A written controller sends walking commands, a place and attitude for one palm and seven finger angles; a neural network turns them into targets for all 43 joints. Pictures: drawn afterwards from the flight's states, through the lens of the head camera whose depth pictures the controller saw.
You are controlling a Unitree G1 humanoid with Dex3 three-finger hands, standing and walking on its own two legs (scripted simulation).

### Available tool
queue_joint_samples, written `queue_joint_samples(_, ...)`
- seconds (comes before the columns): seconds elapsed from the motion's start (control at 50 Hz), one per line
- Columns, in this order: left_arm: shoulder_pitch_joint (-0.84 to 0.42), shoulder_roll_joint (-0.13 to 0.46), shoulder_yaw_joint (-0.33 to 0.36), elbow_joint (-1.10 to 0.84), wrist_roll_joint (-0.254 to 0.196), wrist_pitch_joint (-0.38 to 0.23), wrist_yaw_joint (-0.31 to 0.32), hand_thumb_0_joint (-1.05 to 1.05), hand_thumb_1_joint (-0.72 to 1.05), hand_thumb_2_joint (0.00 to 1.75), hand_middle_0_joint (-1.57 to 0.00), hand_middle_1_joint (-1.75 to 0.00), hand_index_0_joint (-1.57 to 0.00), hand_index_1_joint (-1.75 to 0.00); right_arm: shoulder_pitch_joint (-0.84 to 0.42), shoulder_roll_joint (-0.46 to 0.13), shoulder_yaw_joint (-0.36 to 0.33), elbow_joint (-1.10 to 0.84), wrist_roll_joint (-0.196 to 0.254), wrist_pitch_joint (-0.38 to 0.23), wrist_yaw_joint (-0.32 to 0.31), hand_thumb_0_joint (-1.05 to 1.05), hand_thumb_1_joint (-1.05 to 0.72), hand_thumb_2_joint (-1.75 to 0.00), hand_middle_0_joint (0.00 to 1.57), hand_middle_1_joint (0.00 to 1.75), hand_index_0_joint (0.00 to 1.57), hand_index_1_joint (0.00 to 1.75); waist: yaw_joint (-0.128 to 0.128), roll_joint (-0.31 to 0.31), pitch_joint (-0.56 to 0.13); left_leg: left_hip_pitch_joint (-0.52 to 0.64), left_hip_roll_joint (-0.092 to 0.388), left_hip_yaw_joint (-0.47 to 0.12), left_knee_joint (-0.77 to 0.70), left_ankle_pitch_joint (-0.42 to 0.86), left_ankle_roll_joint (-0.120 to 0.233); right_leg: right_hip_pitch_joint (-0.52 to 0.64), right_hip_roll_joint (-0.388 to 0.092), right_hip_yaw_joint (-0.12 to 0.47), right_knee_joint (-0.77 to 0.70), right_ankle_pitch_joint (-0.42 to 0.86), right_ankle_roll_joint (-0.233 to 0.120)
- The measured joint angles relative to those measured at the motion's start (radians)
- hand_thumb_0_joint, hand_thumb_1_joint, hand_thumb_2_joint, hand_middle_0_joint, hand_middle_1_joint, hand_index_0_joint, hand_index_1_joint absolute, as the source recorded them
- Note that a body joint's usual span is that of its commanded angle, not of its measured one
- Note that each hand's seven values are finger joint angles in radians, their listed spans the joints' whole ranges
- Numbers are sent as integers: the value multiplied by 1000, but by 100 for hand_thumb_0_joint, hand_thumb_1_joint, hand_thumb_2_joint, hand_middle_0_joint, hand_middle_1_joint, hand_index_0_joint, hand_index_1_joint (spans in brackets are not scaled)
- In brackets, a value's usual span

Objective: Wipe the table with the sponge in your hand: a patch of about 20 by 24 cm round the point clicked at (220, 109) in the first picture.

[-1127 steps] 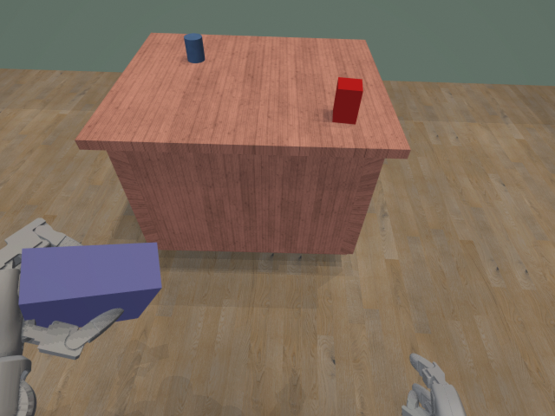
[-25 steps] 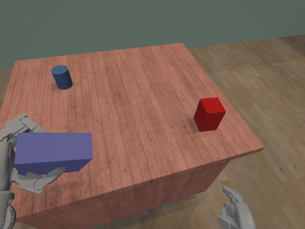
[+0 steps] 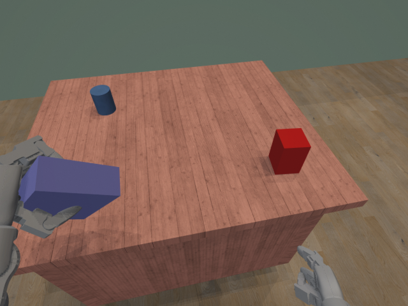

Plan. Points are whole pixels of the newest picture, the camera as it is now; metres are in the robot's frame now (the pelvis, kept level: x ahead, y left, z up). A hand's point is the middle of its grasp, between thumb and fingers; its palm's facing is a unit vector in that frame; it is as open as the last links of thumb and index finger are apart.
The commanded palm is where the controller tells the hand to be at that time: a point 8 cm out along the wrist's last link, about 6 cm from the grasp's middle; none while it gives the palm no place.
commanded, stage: turn the palm down, sponge in hand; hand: left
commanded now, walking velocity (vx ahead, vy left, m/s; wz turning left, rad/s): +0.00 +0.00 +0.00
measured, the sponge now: (77, 193) +0.24 +0.25 +0.13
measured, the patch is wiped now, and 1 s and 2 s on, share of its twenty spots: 0.00 0.00 0.00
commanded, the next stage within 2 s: move the sponge above the wiping area in 1.76 s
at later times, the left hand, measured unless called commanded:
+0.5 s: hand (76, 195) +0.24 +0.25 +0.13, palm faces +0.18 -0.44 -0.88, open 9.3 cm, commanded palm +0.21 +0.26 +0.18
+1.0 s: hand (76, 200) +0.24 +0.25 +0.12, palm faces +0.08 -0.21 -0.97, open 9.3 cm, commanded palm +0.21 +0.26 +0.18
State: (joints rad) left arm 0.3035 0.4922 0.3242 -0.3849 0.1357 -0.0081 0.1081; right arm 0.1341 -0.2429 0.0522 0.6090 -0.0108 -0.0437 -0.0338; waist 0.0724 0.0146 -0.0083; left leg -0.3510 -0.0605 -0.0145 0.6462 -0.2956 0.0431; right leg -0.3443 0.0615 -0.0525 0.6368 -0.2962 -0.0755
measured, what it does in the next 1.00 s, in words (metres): stands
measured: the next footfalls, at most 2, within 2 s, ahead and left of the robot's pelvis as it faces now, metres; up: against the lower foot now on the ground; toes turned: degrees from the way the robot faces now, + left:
none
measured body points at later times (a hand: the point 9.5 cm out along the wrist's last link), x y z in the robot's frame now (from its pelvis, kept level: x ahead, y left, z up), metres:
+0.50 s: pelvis +0.02 -0.04 -0.01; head +0.03 -0.08 +0.44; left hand +0.23 +0.27 +0.18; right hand +0.21 -0.29 -0.10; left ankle +0.03 +0.09 -0.72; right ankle +0.03 -0.07 -0.72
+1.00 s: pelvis +0.01 -0.02 +0.00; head +0.01 -0.06 +0.45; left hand +0.23 +0.26 +0.17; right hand +0.24 -0.24 -0.08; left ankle +0.03 +0.09 -0.72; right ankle +0.03 -0.07 -0.72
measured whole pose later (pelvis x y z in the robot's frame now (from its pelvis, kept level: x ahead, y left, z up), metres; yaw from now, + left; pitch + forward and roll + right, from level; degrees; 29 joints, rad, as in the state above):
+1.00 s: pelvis +0.01 -0.02 +0.00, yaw -2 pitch +0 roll +1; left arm 0.29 0.58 0.09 -0.28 0.66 0.19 0.04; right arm 0.10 -0.27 0.05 0.59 0.04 0.04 -0.11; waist 0.10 0.08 -0.03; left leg -0.31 -0.03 0.00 0.61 -0.30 0.02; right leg -0.31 0.09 -0.03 0.60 -0.30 -0.11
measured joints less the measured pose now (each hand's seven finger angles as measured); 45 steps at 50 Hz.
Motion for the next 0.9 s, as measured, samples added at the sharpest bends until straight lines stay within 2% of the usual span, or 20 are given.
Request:
queue_joint_samples(0.04,-44,6,4,46,21,40,-6,-1,-45,106,-81,-140,-82,-140,0,-8,5,6,6,12,-15,2,-90,-90,20,30,20,30,5,11,-2,-2,2,-12,7,-3,-6,3,2,-12,1,-3,-6)
queue_joint_samples(0.12,-84,24,-30,109,65,118,-66,-1,-45,106,-81,-141,-82,-141,-5,-19,12,1,21,25,-46,2,-90,-90,20,30,20,30,3,38,1,10,10,-19,-1,-1,-17,15,11,-18,-10,-1,-17)
queue_joint_samples(0.16,-70,38,-46,112,80,117,-94,-1,-45,106,-81,-141,-82,-141,-7,-17,11,-7,20,26,-57,2,-90,-90,20,30,20,30,-3,43,-1,13,16,-15,-8,-1,-22,15,17,-13,-14,0,-22)
queue_joint_samples(0.22,-31,65,-47,93,86,79,-115,0,-45,106,-81,-141,-82,-141,-6,-10,6,-16,18,22,-60,2,-90,-90,20,30,20,30,-11,40,-1,14,29,-7,-9,-7,-33,11,29,-5,-14,-2,-33)
queue_joint_samples(0.32,28,98,-7,56,103,32,-93,0,-45,106,-81,-141,-82,-140,18,-17,-13,-24,18,31,-54,2,-90,-90,20,30,20,30,-13,32,-15,-3,45,-3,9,-27,-47,-9,46,-1,2,-15,-48)
queue_joint_samples(0.4,47,113,8,65,131,61,-82,0,-45,106,-81,-141,-82,-140,39,-42,-27,-27,28,50,-55,2,-90,-90,20,30,20,30,-9,38,-23,-23,48,-8,30,-41,-49,-26,50,-8,21,-30,-54)
queue_joint_samples(0.52,65,116,-24,75,198,79,-92,0,-45,106,-81,-141,-82,-141,49,-64,-45,-26,34,63,-67,2,-90,-90,20,30,20,30,-6,43,-28,-47,44,-14,61,-57,-43,-51,47,-14,54,-49,-58)
queue_joint_samples(0.64,78,118,-71,43,276,59,-53,0,-45,106,-81,-141,-82,-140,35,-50,-48,-30,35,63,-69,2,-91,-90,20,30,20,30,-5,44,-41,-52,45,-8,71,-65,-47,-60,49,-6,69,-56,-59)
queue_joint_samples(0.74,58,122,-99,56,330,121,-27,0,-45,106,-81,-141,-82,-140,14,-39,-35,-37,46,78,-68,2,-91,-90,20,30,20,30,-2,55,-51,-35,43,3,56,-59,-48,-48,47,6,61,-50,-54)
queue_joint_samples(0.82,33,111,-135,82,378,186,-42,0,-45,106,-81,-141,-82,-140,-2,-38,-21,-41,56,88,-72,2,-90,-90,20,30,20,30,3,69,-47,-11,39,6,30,-46,-42,-25,42,12,37,-38,-46)
queue_joint_samples(0.9,13,96,-186,99,439,206,-66,0,-45,106,-81,-141,-82,-141,-17,-36,-9,-37,57,86,-77,2,-90,-90,20,30,20,30,11,73,-36,15,33,8,-1,-28,-34,2,37,16,6,-21,-38)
